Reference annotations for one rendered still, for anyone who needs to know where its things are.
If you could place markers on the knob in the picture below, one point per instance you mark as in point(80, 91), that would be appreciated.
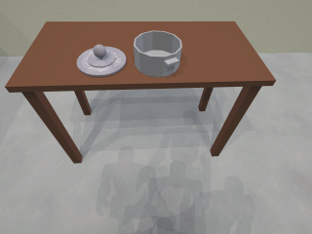
point(99, 51)

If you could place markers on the table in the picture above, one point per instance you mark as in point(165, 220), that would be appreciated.
point(214, 54)

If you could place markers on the pot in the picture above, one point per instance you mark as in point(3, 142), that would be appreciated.
point(157, 53)

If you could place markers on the lid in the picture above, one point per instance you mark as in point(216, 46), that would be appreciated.
point(112, 62)

